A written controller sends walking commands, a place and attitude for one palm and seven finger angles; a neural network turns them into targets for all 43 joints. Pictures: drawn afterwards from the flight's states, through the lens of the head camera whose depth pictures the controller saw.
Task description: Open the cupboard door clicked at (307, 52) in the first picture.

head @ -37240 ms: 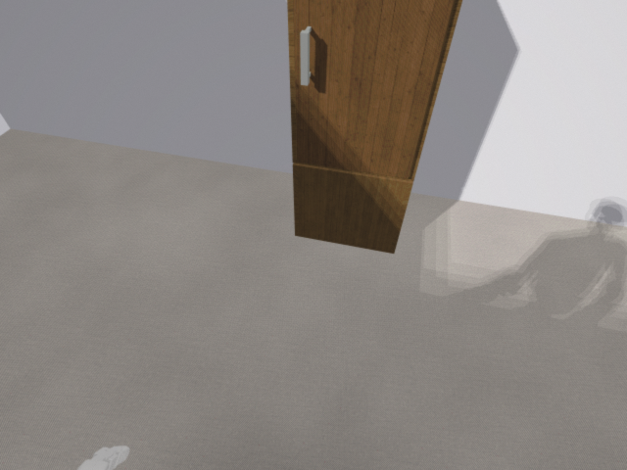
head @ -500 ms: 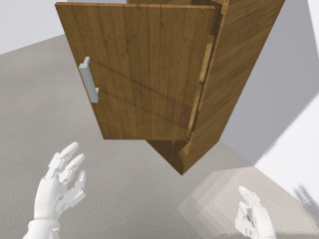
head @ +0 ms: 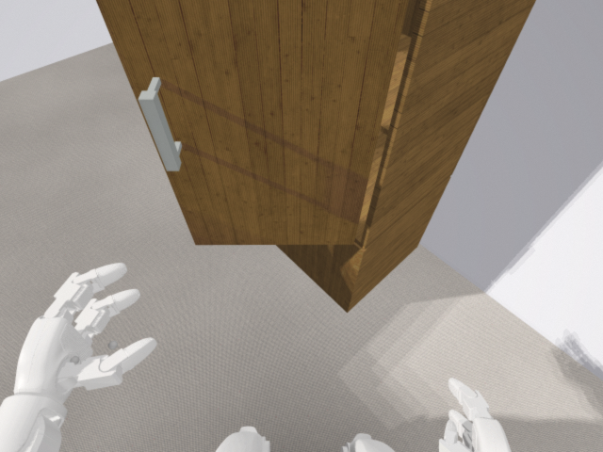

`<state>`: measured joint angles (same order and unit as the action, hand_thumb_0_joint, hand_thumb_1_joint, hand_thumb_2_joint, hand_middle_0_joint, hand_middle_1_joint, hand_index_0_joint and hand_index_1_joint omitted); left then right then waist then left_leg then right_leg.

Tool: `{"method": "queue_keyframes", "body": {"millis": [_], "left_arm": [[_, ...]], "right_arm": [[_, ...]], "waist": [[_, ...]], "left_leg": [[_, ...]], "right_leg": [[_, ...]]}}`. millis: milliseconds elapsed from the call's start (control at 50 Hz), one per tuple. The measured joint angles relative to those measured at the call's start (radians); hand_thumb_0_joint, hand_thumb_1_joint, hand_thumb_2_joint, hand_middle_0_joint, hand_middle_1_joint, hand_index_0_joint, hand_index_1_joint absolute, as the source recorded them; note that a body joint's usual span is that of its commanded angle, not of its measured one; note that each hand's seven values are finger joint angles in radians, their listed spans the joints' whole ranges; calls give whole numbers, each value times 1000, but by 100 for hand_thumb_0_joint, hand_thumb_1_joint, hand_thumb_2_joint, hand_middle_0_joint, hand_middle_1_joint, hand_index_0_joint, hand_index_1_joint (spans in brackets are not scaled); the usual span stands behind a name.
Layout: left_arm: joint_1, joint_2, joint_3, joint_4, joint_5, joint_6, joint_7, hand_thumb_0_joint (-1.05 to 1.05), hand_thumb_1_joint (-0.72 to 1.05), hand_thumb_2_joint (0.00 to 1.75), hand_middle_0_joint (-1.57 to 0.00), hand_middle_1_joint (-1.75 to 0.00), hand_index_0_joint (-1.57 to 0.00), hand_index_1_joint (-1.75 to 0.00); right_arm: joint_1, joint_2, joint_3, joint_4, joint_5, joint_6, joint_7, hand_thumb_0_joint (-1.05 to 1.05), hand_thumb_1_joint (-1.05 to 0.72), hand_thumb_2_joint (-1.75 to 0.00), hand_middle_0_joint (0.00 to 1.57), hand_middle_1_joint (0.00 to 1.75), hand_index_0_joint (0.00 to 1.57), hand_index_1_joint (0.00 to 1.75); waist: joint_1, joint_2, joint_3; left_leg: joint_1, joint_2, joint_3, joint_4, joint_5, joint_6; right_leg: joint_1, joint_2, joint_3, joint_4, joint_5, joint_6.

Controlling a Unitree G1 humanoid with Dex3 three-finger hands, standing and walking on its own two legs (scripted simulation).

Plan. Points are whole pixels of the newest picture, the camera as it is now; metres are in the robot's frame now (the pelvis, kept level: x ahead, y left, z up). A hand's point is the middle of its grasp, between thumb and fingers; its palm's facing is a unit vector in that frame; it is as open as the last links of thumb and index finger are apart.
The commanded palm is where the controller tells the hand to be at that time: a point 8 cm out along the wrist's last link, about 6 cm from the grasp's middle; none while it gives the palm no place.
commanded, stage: raise the hand with hooked fingers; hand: left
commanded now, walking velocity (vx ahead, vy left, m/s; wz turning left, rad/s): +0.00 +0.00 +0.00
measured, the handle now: (164, 126) +0.57 +0.25 +0.10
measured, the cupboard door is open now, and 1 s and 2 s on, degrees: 48 48 48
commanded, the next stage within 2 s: move the hooked fingers beside the handle in 1.30 s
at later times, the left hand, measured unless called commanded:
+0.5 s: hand (56, 303) +0.27 +0.29 +0.09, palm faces +0.09 -1.00 -0.04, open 13.6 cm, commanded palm +0.24 +0.33 +0.10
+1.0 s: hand (51, 258) +0.31 +0.30 +0.12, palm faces +0.07 -1.00 -0.01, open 14.0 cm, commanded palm +0.27 +0.34 +0.12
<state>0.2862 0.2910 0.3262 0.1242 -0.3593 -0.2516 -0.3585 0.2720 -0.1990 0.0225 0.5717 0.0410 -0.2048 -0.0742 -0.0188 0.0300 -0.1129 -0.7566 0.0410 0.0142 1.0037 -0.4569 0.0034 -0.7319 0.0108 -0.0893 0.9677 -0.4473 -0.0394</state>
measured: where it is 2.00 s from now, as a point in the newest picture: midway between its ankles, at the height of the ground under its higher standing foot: outside the picture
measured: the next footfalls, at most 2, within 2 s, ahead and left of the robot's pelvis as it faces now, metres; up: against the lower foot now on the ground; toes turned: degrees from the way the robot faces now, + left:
none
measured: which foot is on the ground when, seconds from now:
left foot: down 0.00-1.00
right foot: down 0.00-1.00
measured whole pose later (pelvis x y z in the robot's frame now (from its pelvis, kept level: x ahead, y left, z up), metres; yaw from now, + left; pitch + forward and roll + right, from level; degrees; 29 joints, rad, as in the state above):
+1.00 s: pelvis +0.02 +0.02 +0.03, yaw +0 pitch +8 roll -2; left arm -0.07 0.42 0.44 0.42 -0.35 -0.17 -0.47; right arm 0.30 -0.28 0.04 0.58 0.05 -0.19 -0.09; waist 0.00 0.03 -0.08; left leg -0.53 0.01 0.03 0.78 -0.38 0.03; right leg -0.50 0.00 -0.07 0.73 -0.36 -0.01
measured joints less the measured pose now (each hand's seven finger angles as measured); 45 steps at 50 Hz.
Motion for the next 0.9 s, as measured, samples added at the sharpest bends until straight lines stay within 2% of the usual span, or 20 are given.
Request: {"method": "queue_keyframes", "body": {"millis": [80,120,160,260,400,540,720,900], "left_arm": [[30,-15,27,-25,9,-86,55,1,8,54,-26,-83,-26,-84],[16,-11,23,-10,17,-117,45,1,3,52,-27,-86,-26,-87],[-4,-5,8,14,23,-123,19,0,-2,50,-27,-89,-26,-90],[-49,13,-23,40,31,-75,-30,0,-13,45,-28,-97,-27,-97],[-121,43,31,49,11,-54,-1,0,-30,38,-29,-108,-29,-108],[-189,68,33,120,28,44,-40,-1,-43,32,-30,-116,-29,-116],[-297,96,89,192,26,38,-63,-1,-49,30,-30,-120,-30,-120],[-360,138,106,275,18,86,-112,-1,-50,30,-30,-120,-30,-120]], "right_arm": [[39,-30,-18,14,-7,-9,8,1,-90,-90,20,30,21,30],[41,-50,-21,22,-6,-13,8,1,-90,-90,20,30,21,30],[34,-69,-21,29,-2,-19,4,1,-90,-90,20,30,21,30],[5,-81,-17,23,5,-33,-13,1,-90,-90,20,30,21,30],[-11,-57,9,-12,5,-35,-10,1,-90,-90,20,30,20,30],[-14,-57,30,-25,8,-20,-7,1,-90,-90,20,30,21,30],[-6,-57,39,2,5,-6,-18,1,-90,-90,20,30,21,30],[21,-76,29,12,12,5,-25,1,-90,-90,20,30,21,30]], "waist": [[8,-3,-7],[13,-4,-3],[16,-3,3],[16,-8,18],[18,-18,12],[33,-1,14],[36,-10,41],[20,4,37]], "left_leg": [[22,-9,2,-23,7,9],[17,-13,-2,-17,5,13],[12,-17,-7,-11,5,18],[40,-20,-3,-28,11,27],[107,-24,2,-79,23,32],[146,-31,3,-121,37,39],[182,-31,2,-157,51,36],[220,-31,10,-209,70,33]], "right_leg": [[25,-7,2,-26,8,8],[25,-12,-2,-24,6,12],[26,-15,-7,-24,6,16],[57,-17,-3,-51,19,24],[125,-18,2,-107,37,31],[168,-23,3,-154,54,39],[204,-21,3,-190,67,37],[235,-18,11,-235,85,35]]}}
